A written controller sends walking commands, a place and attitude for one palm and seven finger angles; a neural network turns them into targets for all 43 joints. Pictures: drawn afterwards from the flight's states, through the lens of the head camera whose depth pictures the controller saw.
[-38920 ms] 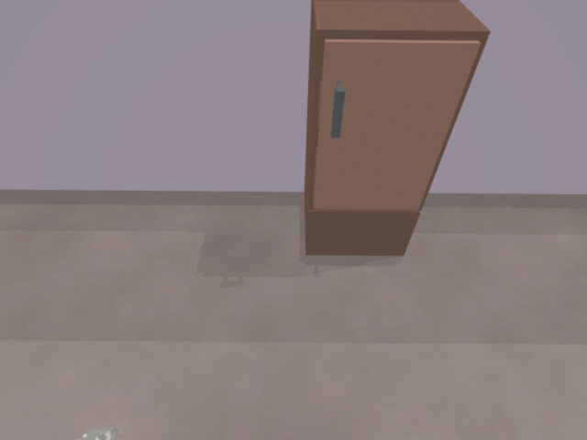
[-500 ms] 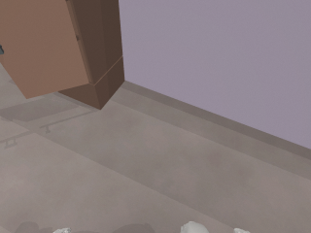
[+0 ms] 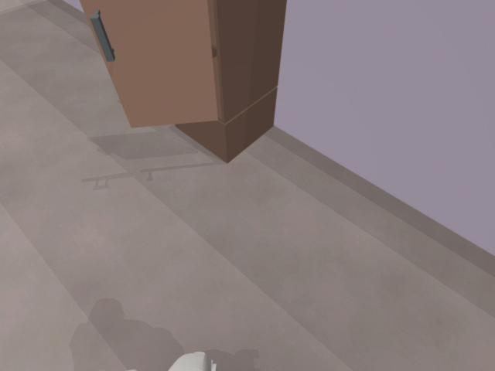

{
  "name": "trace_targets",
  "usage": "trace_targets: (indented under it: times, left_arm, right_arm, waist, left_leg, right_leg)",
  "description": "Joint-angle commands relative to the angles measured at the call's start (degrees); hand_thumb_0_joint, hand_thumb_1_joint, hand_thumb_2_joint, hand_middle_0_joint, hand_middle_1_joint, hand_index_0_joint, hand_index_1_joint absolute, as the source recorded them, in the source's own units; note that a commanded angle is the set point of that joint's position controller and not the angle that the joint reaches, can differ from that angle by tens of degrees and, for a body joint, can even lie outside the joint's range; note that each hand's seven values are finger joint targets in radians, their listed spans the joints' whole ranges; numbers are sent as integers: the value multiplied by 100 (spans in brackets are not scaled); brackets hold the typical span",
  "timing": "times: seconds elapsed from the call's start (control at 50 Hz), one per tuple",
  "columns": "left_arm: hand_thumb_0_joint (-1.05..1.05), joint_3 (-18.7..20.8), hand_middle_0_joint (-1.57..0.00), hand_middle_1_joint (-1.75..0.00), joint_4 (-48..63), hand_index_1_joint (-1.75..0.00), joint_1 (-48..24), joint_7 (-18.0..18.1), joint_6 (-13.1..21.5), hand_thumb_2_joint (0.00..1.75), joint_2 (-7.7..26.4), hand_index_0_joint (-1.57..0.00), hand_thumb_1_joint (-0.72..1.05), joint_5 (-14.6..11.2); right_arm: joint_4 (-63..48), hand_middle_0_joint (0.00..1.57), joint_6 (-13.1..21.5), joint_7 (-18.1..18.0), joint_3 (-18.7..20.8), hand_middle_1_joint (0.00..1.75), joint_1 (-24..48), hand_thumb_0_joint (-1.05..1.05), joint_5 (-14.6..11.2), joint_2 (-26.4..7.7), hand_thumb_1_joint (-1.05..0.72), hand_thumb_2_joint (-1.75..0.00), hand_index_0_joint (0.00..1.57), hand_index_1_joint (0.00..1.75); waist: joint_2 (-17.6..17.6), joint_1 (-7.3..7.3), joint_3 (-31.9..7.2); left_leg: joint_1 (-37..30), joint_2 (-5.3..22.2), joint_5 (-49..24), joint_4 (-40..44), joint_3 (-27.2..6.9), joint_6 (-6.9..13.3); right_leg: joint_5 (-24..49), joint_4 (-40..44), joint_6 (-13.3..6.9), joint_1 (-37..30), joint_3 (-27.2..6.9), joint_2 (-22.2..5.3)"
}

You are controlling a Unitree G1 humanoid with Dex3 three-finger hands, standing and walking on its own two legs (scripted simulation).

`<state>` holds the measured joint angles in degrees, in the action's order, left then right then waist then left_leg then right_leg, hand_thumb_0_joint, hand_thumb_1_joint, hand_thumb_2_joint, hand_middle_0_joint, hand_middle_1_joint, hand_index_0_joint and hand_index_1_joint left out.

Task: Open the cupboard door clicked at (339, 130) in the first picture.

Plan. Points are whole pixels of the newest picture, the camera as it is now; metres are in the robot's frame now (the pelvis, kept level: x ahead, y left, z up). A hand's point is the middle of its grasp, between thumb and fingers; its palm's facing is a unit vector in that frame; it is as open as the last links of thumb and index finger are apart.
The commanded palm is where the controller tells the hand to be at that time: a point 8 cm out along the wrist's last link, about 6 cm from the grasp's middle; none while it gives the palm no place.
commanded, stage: turn to face it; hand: left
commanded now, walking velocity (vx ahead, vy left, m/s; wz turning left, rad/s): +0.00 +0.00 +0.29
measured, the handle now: (104, 35) +1.05 +0.52 -0.03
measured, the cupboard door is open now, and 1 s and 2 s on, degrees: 50 50 50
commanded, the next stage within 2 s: take the last steps up to it in 0.18 s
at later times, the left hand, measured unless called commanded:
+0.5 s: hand out of the picture +0.06 +0.21 -0.16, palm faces +0.16 -0.96 -0.23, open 7.4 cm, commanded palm none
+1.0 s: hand out of the picture +0.00 +0.23 -0.19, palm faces +0.33 -0.93 -0.15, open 7.4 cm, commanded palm none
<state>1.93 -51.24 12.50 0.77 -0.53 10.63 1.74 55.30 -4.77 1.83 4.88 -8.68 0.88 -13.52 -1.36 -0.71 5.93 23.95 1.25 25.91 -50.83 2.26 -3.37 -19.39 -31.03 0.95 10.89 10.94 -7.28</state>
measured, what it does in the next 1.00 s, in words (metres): walks ahead: left foot, then right foot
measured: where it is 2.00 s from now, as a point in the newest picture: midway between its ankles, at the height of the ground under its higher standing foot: (205, 287)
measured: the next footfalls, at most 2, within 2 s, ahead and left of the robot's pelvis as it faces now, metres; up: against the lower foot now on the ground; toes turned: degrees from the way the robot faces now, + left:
left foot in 0.08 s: +0.04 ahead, +0.13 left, +0.00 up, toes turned +6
right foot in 0.50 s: +0.06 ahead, -0.11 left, +0.00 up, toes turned +3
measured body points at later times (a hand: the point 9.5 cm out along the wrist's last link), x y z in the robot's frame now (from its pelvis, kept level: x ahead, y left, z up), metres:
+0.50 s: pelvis +0.02 +0.00 -0.01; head +0.04 +0.00 +0.44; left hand +0.05 +0.26 -0.15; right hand +0.11 -0.22 -0.16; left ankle +0.00 +0.12 -0.73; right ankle +0.02 -0.11 -0.74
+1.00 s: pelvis +0.14 +0.10 -0.02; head +0.18 +0.13 +0.43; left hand -0.01 +0.28 -0.17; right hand +0.30 -0.10 -0.16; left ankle +0.18 +0.21 -0.74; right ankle +0.04 -0.09 -0.68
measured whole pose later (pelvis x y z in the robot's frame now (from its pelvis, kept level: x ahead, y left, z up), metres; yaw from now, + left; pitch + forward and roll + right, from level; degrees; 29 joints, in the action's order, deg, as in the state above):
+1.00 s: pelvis +0.14 +0.10 -0.02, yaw +14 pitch +0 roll +0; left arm 2.0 -65.9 24.6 0.1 0.1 8.6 1.2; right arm 56.7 2.6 1.0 2.5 -7.0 1.7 -9.5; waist -2.2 2.4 5.2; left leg 23.9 2.0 14.4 -38.7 7.7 2.9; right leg -30.8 -57.9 1.1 12.6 3.9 -8.7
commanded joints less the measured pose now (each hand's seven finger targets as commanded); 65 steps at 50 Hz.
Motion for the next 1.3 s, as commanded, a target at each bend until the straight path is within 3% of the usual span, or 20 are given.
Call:
trace_targets:
  times: [0.0,0.04,0.06,0.08,0.12,0.26,0.42,0.44,0.48,0.5,0.56,0.6,0.8,0.86,0.88,0.9,0.92,0.98,1.06,1.28]
  left_arm:
    - [0,421,-20,-30,157,-30,465,79,110,90,1339,-20,90,-13]
    - [0,406,-20,-30,196,-30,284,46,79,90,1216,-20,90,-99]
    - [0,319,-20,-30,352,-30,325,8,40,90,817,-20,90,-125]
    - [0,206,-20,-30,514,-30,-5,41,-22,90,656,-20,90,-87]
    - [0,256,-20,-30,337,-30,-341,67,-122,90,723,-20,90,-84]
    - [0,225,-20,-30,-72,-30,88,-26,-132,90,613,-20,90,-78]
    - [0,229,-20,-30,-122,-30,351,-164,87,90,475,-20,90,-53]
    - [0,285,-20,-30,-254,-30,788,-146,147,90,586,-20,90,-31]
    - [0,445,-20,-30,-370,-30,1487,-33,213,90,1449,-20,90,21]
    - [0,408,-20,-30,-309,-30,1338,0,249,90,1401,-20,90,-29]
    - [0,250,-20,-30,-280,-30,484,13,386,90,723,-20,90,-45]
    - [0,213,-20,-30,-417,-30,764,5,478,90,589,-20,90,-59]
    - [0,179,-20,-30,-1047,-30,1479,41,504,90,709,-20,90,10]
    - [0,229,-20,-30,-1080,-30,1203,34,446,90,792,-20,90,-16]
    - [0,214,-20,-30,-1018,-30,1153,14,425,90,704,-20,90,-30]
    - [0,182,-20,-30,-922,-30,1454,-26,378,90,353,-20,90,-95]
    - [0,113,-20,-30,-684,-30,1162,-32,386,90,174,-20,90,-116]
    - [0,120,-20,-30,-598,-30,385,-49,327,90,168,-20,90,-72]
    - [0,147,-20,-30,-741,-30,771,-132,190,90,-79,-20,90,-6]
    - [0,159,-20,-30,-18,-30,-590,-209,161,90,143,-20,90,-24]
  right_arm:
    - [-539,20,291,-61,-50,30,335,0,-42,-229,-90,-90,20,30]
    - [-381,20,381,-78,26,30,-241,0,-6,-616,-90,-90,20,30]
    - [-383,20,413,-105,158,30,-501,0,48,-1208,-90,-90,20,30]
    - [-315,20,358,-161,194,30,-789,0,45,-1489,-90,-90,20,30]
    - [-317,20,387,-322,119,30,-541,0,65,-1227,-90,-90,20,30]
    - [-349,20,487,-361,-55,30,-210,0,26,-800,-90,-90,20,30]
    - [-234,20,456,-259,8,30,-236,0,46,-779,-90,-90,20,30]
    - [-256,20,466,-239,0,30,-149,0,20,-653,-90,-90,20,30]
    - [-622,20,492,-147,-73,30,295,0,11,-247,-90,-90,20,30]
    - [-645,20,458,-103,-16,30,456,0,71,-521,-90,-90,20,30]
    - [-270,20,393,1,23,30,85,0,102,-376,-90,-90,20,30]
    - [-101,20,390,34,-36,30,-72,0,76,-159,-90,-90,20,30]
    - [-249,20,545,133,-210,30,591,0,9,174,-90,-90,20,30]
    - [21,20,662,40,-162,30,-338,0,40,-26,-90,-90,20,30]
    - [286,20,702,-35,-93,30,-1270,0,59,-344,-90,-90,20,30]
    - [460,20,748,-140,86,30,-1997,0,137,-1045,-90,-90,20,30]
    - [553,20,707,-243,167,30,-2487,0,95,-1371,-90,-90,20,30]
    - [231,20,743,-309,19,30,-1150,0,65,-717,-90,-90,20,30]
    - [249,20,906,-325,-120,30,-959,0,83,-160,-90,-90,20,30]
    - [424,20,878,-271,-126,30,-1327,0,112,-314,-90,-90,20,30]
  waist:
    - [-1120,242,-761]
    - [-409,-135,-1091]
    - [1348,-252,-1324]
    - [1593,-425,-1272]
    - [1523,-311,-950]
    - [891,34,-891]
    - [920,238,-574]
    - [460,472,-523]
    - [-1681,898,-187]
    - [-1123,738,61]
    - [-985,160,392]
    - [-803,184,153]
    - [-996,403,88]
    - [-881,-95,-305]
    - [-343,-492,-823]
    - [1132,-668,-1562]
    - [1590,-794,-1739]
    - [948,-346,-653]
    - [756,126,-329]
    - [535,10,55]
  left_leg:
    - [-439,-250,-398,1475,372,116]
    - [-1924,139,-1994,2711,19,337]
    - [-2845,1606,-3962,2736,-1895,1012]
    - [-2409,2353,-4833,2913,-2318,1677]
    - [-1829,1874,-4426,2988,-1993,1588]
    - [-1909,1277,-4513,3042,-1036,1292]
    - [-570,843,-382,3017,-1455,1158]
    - [131,474,144,2423,-1202,924]
    - [2058,-386,1075,-445,-266,366]
    - [2045,-67,451,-1245,-680,358]
    - [1697,317,-1018,-1670,-638,200]
    - [1566,287,-1387,-1445,-339,91]
    - [799,124,-1303,1081,441,254]
    - [-1055,-214,-1367,1991,723,458]
    - [-2237,-120,-1412,2279,611,534]
    - [-3601,1289,-1642,2417,-1223,983]
    - [-3794,2138,-1935,3153,-2537,1473]
    - [-1809,2128,-546,3766,-1929,1533]
    - [-921,1526,-1469,4041,-666,1241]
    - [-1559,1513,-1830,4062,-242,1369]
  right_leg:
    - [3774,254,-581,-663,-705,-1209]
    - [2769,-768,-111,216,-285,-950]
    - [-117,-1950,307,1660,-26,-162]
    - [-1997,-2707,278,1877,-538,36]
    - [-1405,-3373,241,2053,-1134,59]
    - [-429,-2833,344,1745,-968,207]
    - [-137,-65,151,-164,-431,647]
    - [37,621,93,-1026,-610,472]
    - [-1666,2253,-851,-1549,-3860,-2149]
    - [-2324,2487,-1074,-772,-4096,-2262]
    - [-948,2414,-627,-33,-2392,-1482]
    - [733,2147,-481,-389,-1406,-1141]
    - [2715,1608,-545,-994,-521,-1192]
    - [3049,575,-414,-374,-241,-1015]
    - [2789,-544,-300,0,-40,-786]
    - [498,-2135,-46,1289,162,-41]
    - [-1596,-3542,-74,2142,-265,480]
    - [-580,-4616,-198,2721,-1034,-114]
    - [103,-3506,-122,1957,-877,-121]
    - [654,-947,-86,1704,-668,81]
